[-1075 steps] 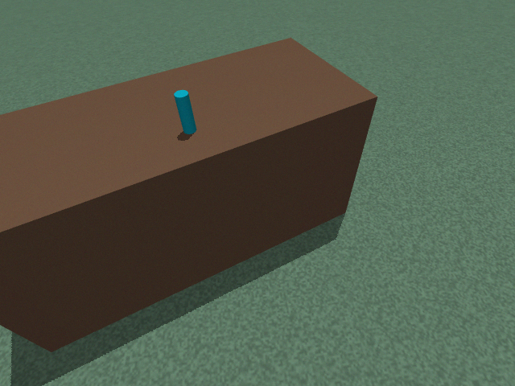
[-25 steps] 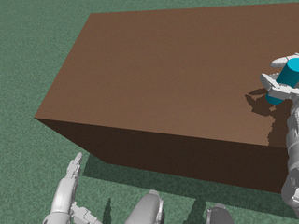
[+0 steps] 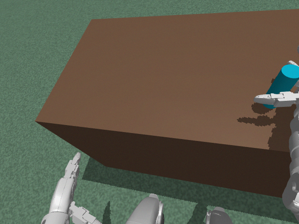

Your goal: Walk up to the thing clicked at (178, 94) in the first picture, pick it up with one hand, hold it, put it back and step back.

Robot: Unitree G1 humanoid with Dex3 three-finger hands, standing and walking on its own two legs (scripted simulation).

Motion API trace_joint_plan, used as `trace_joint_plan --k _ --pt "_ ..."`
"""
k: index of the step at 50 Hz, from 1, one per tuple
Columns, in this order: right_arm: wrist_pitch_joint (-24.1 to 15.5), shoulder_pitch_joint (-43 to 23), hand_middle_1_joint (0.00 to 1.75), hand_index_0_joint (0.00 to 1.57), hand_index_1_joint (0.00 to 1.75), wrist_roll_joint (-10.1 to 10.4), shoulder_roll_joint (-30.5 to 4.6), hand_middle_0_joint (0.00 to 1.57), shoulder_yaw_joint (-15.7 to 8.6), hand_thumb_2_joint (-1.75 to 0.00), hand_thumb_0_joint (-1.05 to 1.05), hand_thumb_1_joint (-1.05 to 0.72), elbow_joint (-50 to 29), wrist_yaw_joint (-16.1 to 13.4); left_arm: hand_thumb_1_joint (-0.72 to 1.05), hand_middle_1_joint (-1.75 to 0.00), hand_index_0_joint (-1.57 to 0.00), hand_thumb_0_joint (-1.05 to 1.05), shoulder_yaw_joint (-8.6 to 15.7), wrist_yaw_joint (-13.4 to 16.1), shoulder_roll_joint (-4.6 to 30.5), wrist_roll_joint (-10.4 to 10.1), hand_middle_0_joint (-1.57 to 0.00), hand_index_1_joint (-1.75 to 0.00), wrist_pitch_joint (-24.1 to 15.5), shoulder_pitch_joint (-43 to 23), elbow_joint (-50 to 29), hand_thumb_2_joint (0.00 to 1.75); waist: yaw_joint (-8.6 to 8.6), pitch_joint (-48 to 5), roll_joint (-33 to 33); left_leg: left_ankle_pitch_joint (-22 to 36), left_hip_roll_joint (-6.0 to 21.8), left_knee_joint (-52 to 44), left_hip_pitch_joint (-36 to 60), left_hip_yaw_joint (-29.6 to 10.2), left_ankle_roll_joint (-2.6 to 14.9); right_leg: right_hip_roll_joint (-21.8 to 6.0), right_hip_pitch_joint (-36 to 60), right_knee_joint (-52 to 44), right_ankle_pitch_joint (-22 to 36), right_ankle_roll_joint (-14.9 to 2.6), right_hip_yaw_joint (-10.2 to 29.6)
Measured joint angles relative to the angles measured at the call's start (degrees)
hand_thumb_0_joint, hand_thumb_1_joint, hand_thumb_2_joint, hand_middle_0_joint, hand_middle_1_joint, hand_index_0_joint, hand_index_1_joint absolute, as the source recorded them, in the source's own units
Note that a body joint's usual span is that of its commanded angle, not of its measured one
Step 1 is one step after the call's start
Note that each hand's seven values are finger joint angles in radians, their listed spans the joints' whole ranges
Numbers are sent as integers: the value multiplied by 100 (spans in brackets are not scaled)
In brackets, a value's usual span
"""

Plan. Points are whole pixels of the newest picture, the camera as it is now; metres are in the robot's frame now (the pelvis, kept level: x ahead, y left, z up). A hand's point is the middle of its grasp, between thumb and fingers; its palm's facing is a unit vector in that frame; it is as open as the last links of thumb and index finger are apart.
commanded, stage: withdraw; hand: right
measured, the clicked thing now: (279, 88) +0.49 -0.21 +0.03
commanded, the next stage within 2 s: rise in 0.14 s
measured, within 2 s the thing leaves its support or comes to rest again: neither
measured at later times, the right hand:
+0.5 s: hand out of the picture +0.45 -0.34 +0.14, palm faces +0.36 +0.89 -0.28, open 17.3 cm
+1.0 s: hand out of the picture +0.27 -0.28 +0.12, palm faces +0.34 +0.87 -0.35, open 17.4 cm
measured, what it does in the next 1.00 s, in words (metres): rises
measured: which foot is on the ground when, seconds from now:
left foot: down 0.00-1.00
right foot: down 0.00-1.00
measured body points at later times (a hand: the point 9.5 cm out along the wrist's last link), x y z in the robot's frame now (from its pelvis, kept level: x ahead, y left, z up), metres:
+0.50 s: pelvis +0.02 +0.00 +0.05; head +0.08 -0.02 +0.49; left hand +0.16 +0.25 +0.00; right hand +0.43 -0.38 +0.16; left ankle +0.03 +0.15 -0.65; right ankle +0.02 -0.13 -0.65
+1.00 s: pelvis +0.04 +0.00 +0.07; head +0.05 +0.01 +0.52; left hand +0.20 +0.25 +0.00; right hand +0.24 -0.32 +0.14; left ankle +0.03 +0.15 -0.65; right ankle +0.02 -0.13 -0.65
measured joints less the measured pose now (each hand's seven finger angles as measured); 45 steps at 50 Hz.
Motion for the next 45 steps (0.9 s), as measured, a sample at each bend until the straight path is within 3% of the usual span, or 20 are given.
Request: trace_joint_plan --k 7,14,15,21,25,29,35,45 --pt "288 -172 10 14 10 78 -371 15 -102 -7 -1 41 8 192 -52 -5 -6 -1 -21 109 45 -84 -6 -5 4 -36 496 4 -127 -4 -16 125 -3 -376 426 7 2 -4 410 -349 114 -3 -11" --pt "766 -358 6 8 5 303 -726 9 50 -4 -1 44 191 671 -52 -5 -6 -1 -209 182 -13 -272 -6 -5 -54 -119 1013 4 -356 -42 -107 259 54 -853 1006 13 -16 51 979 -836 270 -24 -32" --pt "852 -357 5 8 5 174 -778 9 103 -4 -1 44 248 675 -53 -5 -6 -1 -228 183 -21 -297 -6 -5 -27 -124 1033 4 -396 -37 -111 280 61 -924 1102 1 -19 58 1083 -919 295 -27 -49" --pt "1504 -215 5 7 5 -281 -976 8 510 -4 -1 46 390 233 -53 -5 -6 -1 -239 75 -24 -405 -7 -6 82 -57 1160 5 -656 47 -128 435 117 -1385 1612 -49 -33 112 1632 -1447 481 -48 -125" --pt "1774 -61 5 7 5 -453 -1165 7 428 -4 -1 49 413 -83 -53 -5 -6 -1 -215 4 14 -437 -6 -6 231 -131 1531 6 -756 152 -114 525 127 -1607 1809 -63 -33 122 1844 -1690 580 -47 -150" --pt "1908 207 6 6 5 -470 -1264 6 366 -4 -1 53 257 -378 -53 -5 -6 -1 -199 27 85 -500 -6 -6 367 -196 1768 6 -870 237 -94 598 134 -1823 2025 -62 -36 129 2059 -1908 656 -45 -159" --pt "1979 1223 5 5 5 -299 -970 6 551 -5 -1 55 -640 -611 -53 -5 -6 -1 -73 138 152 -562 -6 -5 321 -206 1692 7 -1036 139 -111 630 154 -2126 2503 -56 -39 146 2532 -2205 686 -45 -173" --pt "2315 4344 5 5 5 171 358 6 1173 -5 -1 53 -4318 -629 -53 -5 -6 -1 64 135 -53 -650 -6 -5 436 -169 2100 7 -1355 191 -253 631 164 -2463 3282 -34 -29 153 3304 -2539 691 -39 -174"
